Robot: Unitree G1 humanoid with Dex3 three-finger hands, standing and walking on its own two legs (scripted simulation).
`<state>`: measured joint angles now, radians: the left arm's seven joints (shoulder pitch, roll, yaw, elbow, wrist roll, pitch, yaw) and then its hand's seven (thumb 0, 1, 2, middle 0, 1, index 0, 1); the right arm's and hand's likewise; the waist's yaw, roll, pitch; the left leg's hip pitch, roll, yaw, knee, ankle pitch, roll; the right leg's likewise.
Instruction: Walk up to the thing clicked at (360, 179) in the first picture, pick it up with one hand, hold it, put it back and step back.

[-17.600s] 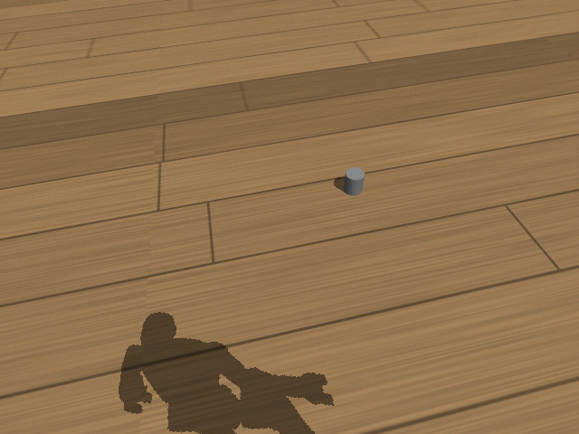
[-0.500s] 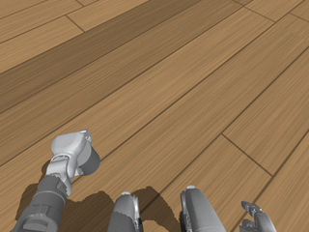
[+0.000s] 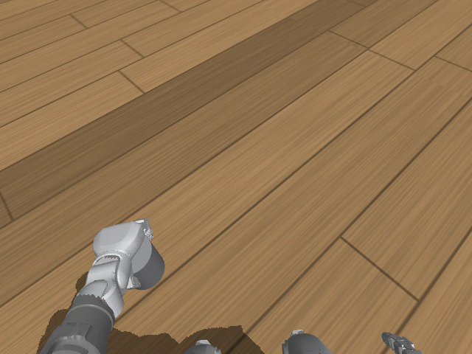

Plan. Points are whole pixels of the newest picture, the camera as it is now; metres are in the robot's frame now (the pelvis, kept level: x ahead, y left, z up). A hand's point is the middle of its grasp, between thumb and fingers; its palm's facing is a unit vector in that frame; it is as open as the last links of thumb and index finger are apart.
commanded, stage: lift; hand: left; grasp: from above
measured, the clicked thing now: (138, 254) +0.35 +0.22 -0.12
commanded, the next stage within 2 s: hold in 0.04 s
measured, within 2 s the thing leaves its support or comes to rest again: neither
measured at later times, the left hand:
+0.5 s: hand (120, 247) +0.33 +0.22 -0.03, palm faces -0.44 -0.06 -0.89, open 11.3 cm
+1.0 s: hand (117, 250) +0.31 +0.22 -0.01, palm faces -0.45 -0.06 -0.89, open 11.3 cm
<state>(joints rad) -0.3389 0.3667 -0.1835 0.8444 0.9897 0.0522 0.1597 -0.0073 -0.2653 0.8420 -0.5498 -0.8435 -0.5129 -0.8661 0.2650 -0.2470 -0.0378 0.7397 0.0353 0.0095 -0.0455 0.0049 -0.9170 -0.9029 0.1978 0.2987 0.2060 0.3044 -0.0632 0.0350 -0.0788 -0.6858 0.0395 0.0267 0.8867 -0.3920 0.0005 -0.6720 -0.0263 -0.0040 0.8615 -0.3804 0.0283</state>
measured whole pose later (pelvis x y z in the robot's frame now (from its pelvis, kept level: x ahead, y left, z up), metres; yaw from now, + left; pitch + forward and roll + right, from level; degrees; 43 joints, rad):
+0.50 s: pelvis +0.02 +0.00 +0.03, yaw -1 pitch +6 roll +0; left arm -0.29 0.37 -0.19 0.78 1.01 0.03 0.08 -0.01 -0.26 0.83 -0.55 -0.84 -0.51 -0.87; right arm 0.25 -0.26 -0.06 0.72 0.05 0.03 -0.03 0.01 -0.91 -0.90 0.20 0.30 0.21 0.30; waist -0.03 0.04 -0.06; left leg -0.45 0.03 0.05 0.67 -0.33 0.00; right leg -0.45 -0.03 0.01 0.66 -0.32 0.03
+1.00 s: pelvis +0.01 +0.00 +0.04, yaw -1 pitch +3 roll +0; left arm -0.25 0.38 -0.19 0.67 1.00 0.01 0.00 -0.01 -0.25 0.83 -0.55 -0.84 -0.51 -0.87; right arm 0.23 -0.26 -0.05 0.68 0.06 0.06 -0.04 0.01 -0.91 -0.90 0.20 0.30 0.20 0.30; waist -0.01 0.05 -0.03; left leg -0.34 0.03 0.06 0.57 -0.28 0.00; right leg -0.36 -0.03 0.02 0.58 -0.27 0.03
